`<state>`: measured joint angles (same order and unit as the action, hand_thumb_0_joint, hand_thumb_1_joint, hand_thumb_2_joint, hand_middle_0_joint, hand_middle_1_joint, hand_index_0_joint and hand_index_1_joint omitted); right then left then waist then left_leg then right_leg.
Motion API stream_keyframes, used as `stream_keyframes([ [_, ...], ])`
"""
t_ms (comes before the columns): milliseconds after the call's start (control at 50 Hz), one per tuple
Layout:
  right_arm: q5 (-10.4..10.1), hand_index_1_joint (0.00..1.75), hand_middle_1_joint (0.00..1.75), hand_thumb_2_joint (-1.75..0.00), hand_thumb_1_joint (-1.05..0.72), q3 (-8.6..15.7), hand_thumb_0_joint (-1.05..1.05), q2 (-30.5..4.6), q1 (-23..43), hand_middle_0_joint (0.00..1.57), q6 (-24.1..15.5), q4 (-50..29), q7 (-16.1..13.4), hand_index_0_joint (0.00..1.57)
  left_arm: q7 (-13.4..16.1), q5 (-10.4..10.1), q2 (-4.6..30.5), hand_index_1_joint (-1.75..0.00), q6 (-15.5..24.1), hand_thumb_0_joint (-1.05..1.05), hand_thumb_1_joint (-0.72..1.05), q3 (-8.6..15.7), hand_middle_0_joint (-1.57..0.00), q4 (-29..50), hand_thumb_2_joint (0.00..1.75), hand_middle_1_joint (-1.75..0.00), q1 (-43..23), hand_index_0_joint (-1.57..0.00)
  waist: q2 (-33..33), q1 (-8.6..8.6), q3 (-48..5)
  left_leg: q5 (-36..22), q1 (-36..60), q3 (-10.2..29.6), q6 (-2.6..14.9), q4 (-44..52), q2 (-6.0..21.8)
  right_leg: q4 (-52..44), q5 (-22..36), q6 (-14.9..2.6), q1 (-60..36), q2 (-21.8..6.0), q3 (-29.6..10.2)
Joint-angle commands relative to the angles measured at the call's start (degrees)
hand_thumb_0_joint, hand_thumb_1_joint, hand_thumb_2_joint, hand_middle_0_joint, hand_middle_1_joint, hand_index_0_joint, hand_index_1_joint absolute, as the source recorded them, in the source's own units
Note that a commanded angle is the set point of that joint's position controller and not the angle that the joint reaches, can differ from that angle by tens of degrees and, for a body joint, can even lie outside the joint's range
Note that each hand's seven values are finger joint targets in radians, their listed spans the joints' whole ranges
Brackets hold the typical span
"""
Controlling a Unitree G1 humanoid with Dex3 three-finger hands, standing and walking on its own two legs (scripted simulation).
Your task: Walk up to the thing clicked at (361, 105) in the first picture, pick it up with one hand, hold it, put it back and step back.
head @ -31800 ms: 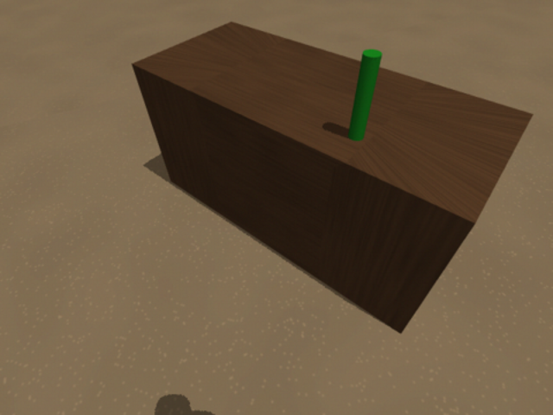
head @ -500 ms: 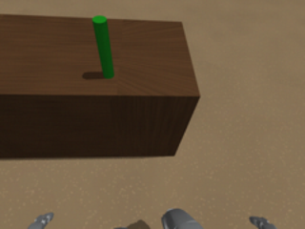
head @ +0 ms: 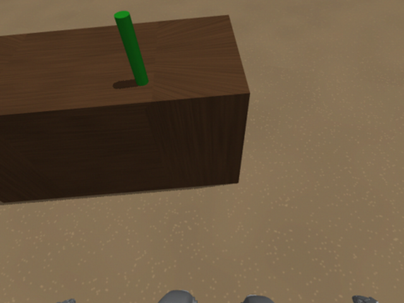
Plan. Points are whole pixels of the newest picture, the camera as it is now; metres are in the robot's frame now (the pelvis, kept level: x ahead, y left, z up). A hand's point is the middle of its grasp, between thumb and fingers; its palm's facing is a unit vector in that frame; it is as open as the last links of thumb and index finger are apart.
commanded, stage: step back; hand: left
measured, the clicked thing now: (133, 52) +0.87 +0.22 +0.01
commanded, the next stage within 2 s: stand in 1.70 s
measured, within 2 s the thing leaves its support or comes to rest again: neither
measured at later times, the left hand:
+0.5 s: hand out of the picture -0.10 +0.26 -0.17, palm faces -0.04 -0.92 -0.38, open 7.3 cm
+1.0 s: hand out of the picture -0.20 +0.25 -0.14, palm faces +0.07 -0.93 -0.37, open 7.4 cm
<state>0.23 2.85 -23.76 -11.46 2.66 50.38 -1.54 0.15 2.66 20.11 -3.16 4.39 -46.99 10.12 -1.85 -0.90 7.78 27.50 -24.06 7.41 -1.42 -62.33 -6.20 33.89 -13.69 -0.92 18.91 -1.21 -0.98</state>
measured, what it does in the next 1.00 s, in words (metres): walks backwards: left foot, then right foot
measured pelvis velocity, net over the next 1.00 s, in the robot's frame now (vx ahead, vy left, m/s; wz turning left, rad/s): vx -0.26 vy -0.03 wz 0.06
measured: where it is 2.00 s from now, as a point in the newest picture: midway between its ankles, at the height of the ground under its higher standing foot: outside the picture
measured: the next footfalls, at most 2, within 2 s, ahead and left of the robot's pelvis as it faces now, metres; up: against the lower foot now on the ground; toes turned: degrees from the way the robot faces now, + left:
left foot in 0.12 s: -0.04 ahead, +0.12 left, +0.00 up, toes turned +1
right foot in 0.52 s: -0.19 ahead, -0.15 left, +0.00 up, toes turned +0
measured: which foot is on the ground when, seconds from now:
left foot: up 0.00-0.10, down 0.12-0.56, up 0.58-0.82, down 0.84-1.00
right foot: down 0.00-0.14, up 0.16-0.50, down 0.52-0.88, up 0.90-1.00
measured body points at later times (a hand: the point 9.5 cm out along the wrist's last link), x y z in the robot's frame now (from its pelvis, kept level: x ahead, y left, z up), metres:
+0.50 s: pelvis -0.18 -0.02 -0.01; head -0.12 +0.00 +0.43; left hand -0.10 +0.30 -0.14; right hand -0.03 -0.33 -0.10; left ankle -0.08 +0.12 -0.73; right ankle -0.23 -0.15 -0.73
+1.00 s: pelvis -0.26 -0.03 +0.00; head -0.25 -0.03 +0.45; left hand -0.21 +0.29 -0.12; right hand -0.20 -0.34 -0.12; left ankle -0.27 +0.09 -0.73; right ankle -0.23 -0.15 -0.70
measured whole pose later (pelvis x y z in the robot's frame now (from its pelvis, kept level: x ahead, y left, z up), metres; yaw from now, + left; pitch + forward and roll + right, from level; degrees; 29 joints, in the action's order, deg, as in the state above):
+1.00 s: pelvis -0.26 -0.03 +0.00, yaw +4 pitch -3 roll +1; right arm 2.7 2.5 -19.8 -16.2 -1.6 56.3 0.5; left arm -1.9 1.8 22.9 -1.8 4.3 -53.9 12.8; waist 2.1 -0.2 3.0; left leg 17.3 -10.0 0.6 1.6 -29.7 -1.4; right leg 48.1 -26.0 -1.8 20.9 -1.8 0.0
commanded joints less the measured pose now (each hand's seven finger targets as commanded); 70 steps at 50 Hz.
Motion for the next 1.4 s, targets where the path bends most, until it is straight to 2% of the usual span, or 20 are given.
stream_keyframes([
  [0, 0.81, 0.3, 0.3, -0.9, -0.9, 2.16, 0.0, -7.81, 0.44, 0.2, -2.33, -5.0, -0.7, 0.2, 1.82, 0.16, 13.68, -0.3, 1.25, 0.0, 0.9, 4.01, -0.2, 6.31, 0.9, -0.3, -0.8, -0.2, 14.26, -2.16, -10.27, 4.16, -3.48, -3.53, -0.2, 15.74, 4.14, -6.15, 20.2, -11.09, -17.29, -13.13, -11.26],
  [100, 1.92, 0.3, 0.3, -0.9, -0.9, 3.73, 0.0, -10.09, -6.72, 0.2, -2.82, -1.38, -0.64, 0.2, 0.99, -1.54, 12.67, -0.3, -0.59, 0.0, 0.9, 2.42, -0.2, 7.75, 0.9, -0.3, -2.9, -0.2, 7.25, 0.66, -14.0, -19.69, 14.15, -2.18, 2.73, 42.27, 7.9, 6.14, 13.67, -4.66, -6.55, -8.4, -7.44],
  [160, 2.59, 0.3, 0.3, -0.9, -0.9, 5.59, 0.0, -20.86, 1.81, 0.2, -2.76, -4.76, -0.34, 0.2, 1.81, -1.17, 14.6, -0.3, -0.69, 0.0, 0.9, 3.57, -0.2, 8.36, 0.9, -0.3, -8.68, -0.2, -10.37, 2.81, -6.91, -28.78, 0.97, 26.67, 19.89, 45.7, 31.83, 34.21, -24.02, 0.53, 4.43, 3.58, -9.82],
  [220, 2.83, 0.3, 0.3, -0.9, -0.9, 3.17, 0.0, -12.59, 6.8, 0.2, -3.09, -5.75, -0.88, 0.2, 1.08, -2.31, 13.0, -0.3, -0.95, 0.0, 0.9, 3.33, -0.2, 4.65, 0.9, -0.3, -2.09, -0.2, -3.16, -2.1, -5.89, -39.31, 7.8, 6.21, 13.33, 39.4, 20.55, 40.83, -15.65, -0.14, 9.23, 6.9, -11.28],
  [400, 2.03, 0.3, 0.3, -0.9, -0.9, 4.09, 0.0, -13.02, 0.51, 0.2, -1.78, -5.4, -0.25, 0.2, 0.45, -1.18, 11.47, -0.3, 1.03, 0.0, 0.9, 2.04, -0.2, 3.28, 0.9, -0.3, -0.59, -0.2, -9.76, 2.79, -13.72, -33.15, 22.96, 2.97, 14.92, 34.33, 20.11, 10.19, -15.35, 3.08, 3.82, 2.32, -1.83],
  [480, 1.35, 0.3, 0.3, -0.9, -0.9, 3.9, 0.0, -14.14, 6.19, 0.2, -0.55, -6.4, 0.26, 0.2, 0.12, -0.81, 12.21, -0.3, 1.79, 0.0, 0.9, 2.66, -0.2, -2.76, 0.9, -0.3, 8.64, -0.2, -8.83, -1.89, -16.33, -22.41, 11.97, 0.35, 10.58, 30.08, 18.23, -10.29, -3.5, -0.75, -11.2, 2.48, 1.95],
  [520, 0.92, 0.3, 0.3, -0.9, -0.9, 2.21, 0.0, -8.13, 5.74, 0.2, -0.83, -8.0, 0.25, 0.2, 0.0, 0.57, 19.13, -0.3, 1.96, 0.0, 0.9, 4.82, -0.2, -1.69, 0.9, -0.3, 7.47, -0.2, 11.28, -1.56, -10.37, 0.14, -9.37, -4.35, 3.41, 17.41, 6.09, -14.71, -11.86, -5.85, -12.6, -11.51, -22.86],
  [540, 0.99, 0.3, 0.3, -0.9, -0.9, 3.26, 0.0, -9.66, 8.39, 0.2, -0.83, -8.23, -0.88, 0.2, 0.0, 0.67, 25.13, -0.3, 1.65, 0.0, 0.9, 5.66, -0.2, 0.69, 0.9, -0.3, 1.24, -0.2, 18.38, -4.17, -6.66, 8.12, -5.48, -1.73, 0.69, 5.86, 2.8, -19.94, -17.79, -15.24, 4.29, -22.35, -32.63],
  [560, 0.99, 0.3, 0.3, -0.9, -0.9, 4.32, 0.0, -12.26, 7.13, 0.2, -0.77, -6.62, -0.9, 0.2, 0.32, 0.39, 23.98, -0.3, 1.88, 0.0, 0.9, 5.27, -0.2, 2.27, 0.9, -0.3, -4.12, -0.2, 17.21, -1.82, -1.36, 5.75, -0.74, 1.79, 0.51, -0.63, 5.73, -22.63, -23.21, -15.96, 14.81, -24.02, -33.63],
  [620, 0.44, 0.3, 0.3, -0.9, -0.9, 2.97, 0.0, -9.61, 2.87, 0.2, -1.44, -3.13, 0.07, 0.2, 0.62, 0.23, 14.96, -0.3, 2.73, 0.0, 0.9, 3.22, -0.2, 2.26, 0.9, -0.3, -7.3, -0.2, 8.44, 1.65, -1.44, -2.88, -2.07, -0.02, 1.34, -1.28, 0.85, -13.91, -5.72, -8.87, 5.44, -10.28, -10.74],
  [740, 1.68, 0.3, 0.3, -0.9, -0.9, 2.26, 0.0, -8.64, 2.8, 0.2, -3.83, -2.33, 0.68, 0.2, -0.09, 0.84, 16.66, -0.3, 3.49, 0.0, 0.9, 4.55, -0.2, 0.57, 0.9, -0.3, 1.01, -0.2, 14.77, -4.04, -6.15, 2.23, -4.92, -5.92, -0.16, 21.82, 5.76, -13.26, -19.48, -10.3, -13.32, -12.18, -14.36],
  [800, 1.71, 0.3, 0.3, -0.9, -0.9, 2.83, 0.0, -8.01, -2.28, 0.2, -5.18, 1.03, 0.65, 0.2, -0.72, -0.18, 16.49, -0.3, 2.66, 0.0, 0.9, 3.58, -0.2, 0.68, 0.9, -0.3, -0.66, -0.2, 11.46, -0.85, -7.6, -6.35, 12.1, -9.04, 1.4, 43.0, 4.05, -7.01, -11.13, -8.24, -6.72, -11.38, -10.45],
  [840, 2.87, 0.3, 0.3, -0.9, -0.9, 4.5, 0.0, -11.64, -5.73, 0.2, -5.99, 2.46, 0.21, 0.2, -0.84, -0.75, 9.95, -0.3, 2.46, 0.0, 0.9, 1.41, -0.2, 0.97, 0.9, -0.3, 1.32, -0.2, -3.38, 0.55, -9.82, -2.05, 26.5, 10.99, 5.28, 48.0, 14.26, 9.19, -9.65, -2.71, 9.21, -4.28, -2.64],
  [880, 2.1, 0.3, 0.3, -0.9, -0.9, 5.62, 0.0, -19.58, -3.22, 0.2, -5.87, 1.52, 0.78, 0.2, -0.52, -0.47, 15.95, -0.3, 2.84, 0.0, 0.9, 2.96, -0.2, 0.64, 0.9, -0.3, -6.0, -0.2, -5.57, 3.61, -0.32, 22.87, 8.73, 29.89, 16.71, 53.58, 28.28, 18.03, -18.59, -0.38, 13.32, -2.93, -3.23],
  [940, 2.51, 0.3, 0.3, -0.9, -0.9, 3.61, 0.0, -12.12, 1.63, 0.2, -6.37, 0.31, 0.98, 0.2, -1.68, -1.27, 13.74, -0.3, 3.72, 0.0, 0.9, 2.7, -0.2, -1.1, 0.9, -0.3, -1.7, -0.2, -4.45, -0.2, 0.03, 6.65, 11.88, 12.76, 12.2, 49.21, 19.94, 14.17, -11.95, -0.91, 10.29, -2.78, -2.33],
  [1080, 1.57, 0.3, 0.3, -0.9, -0.9, 3.32, 0.0, -10.69, 2.65, 0.2, -4.33, 0.0, 1.71, 0.2, -1.13, -0.73, 11.47, -0.3, 5.3, 0.0, 0.9, 2.42, -0.2, -5.39, 0.9, -0.3, 3.63, -0.2, -5.81, -1.59, -5.59, -0.63, 2.86, -0.02, 7.81, 36.25, 13.97, -7.59, -2.31, -0.39, -12.22, 3.06, 5.55],
  [1120, 0.82, 0.3, 0.3, -0.9, -0.9, 1.15, 0.0, -3.9, 0.74, 0.2, -4.08, -1.2, 1.47, 0.2, 0.15, 0.09, 15.69, -0.3, 6.32, 0.0, 0.9, 3.78, -0.2, -6.74, 0.9, -0.3, 7.77, -0.2, 10.23, -2.98, -8.11, -1.58, -6.82, -6.04, 3.56, 16.11, 6.42, -15.82, -5.62, -2.89, -20.84, -8.62, -14.83],
  [1160, 1.34, 0.3, 0.3, -0.9, -0.9, 2.49, 0.0, -8.94, 0.05, 0.2, -3.73, -0.03, 0.52, 0.2, 0.23, -0.02, 21.18, -0.3, 6.58, 0.0, 0.9, 4.66, -0.2, -4.03, 0.9, -0.3, 2.06, -0.2, 8.79, -2.14, -4.05, 6.98, -7.68, -0.39, 2.03, 7.01, 6.68, -20.69, -18.98, -13.26, -9.13, -23.0, -32.18],
  [1300, 1.03, 0.3, 0.3, -0.9, -0.9, 1.87, 0.0, -6.85, -1.53, 0.2, -3.96, 3.06, 1.1, 0.2, 0.75, -1.26, 15.73, -0.3, 7.39, 0.0, 0.9, 2.44, -0.2, -4.43, 0.9, -0.3, -0.65, -0.2, 9.9, -0.5, -7.25, -3.7, 1.91, -4.85, 1.61, 18.39, 8.15, -9.7, 24.02, -8.61, -9.07, -13.88, -8.88],
  [1380, 1.02, 0.3, 0.3, -0.9, -0.9, 1.94, 0.0, -6.11, -1.27, 0.2, -3.91, 4.61, 0.92, 0.2, 1.04, -2.23, 15.37, -0.3, 6.03, 0.0, 0.9, 1.42, -0.2, -3.79, 0.9, -0.3, -3.8, -0.2, 10.13, 1.38, -8.52, -16.81, 11.73, -9.9, 1.81, 32.29, 6.76, -2.82, 27.33, -5.41, -4.64, -10.6, -3.23],
])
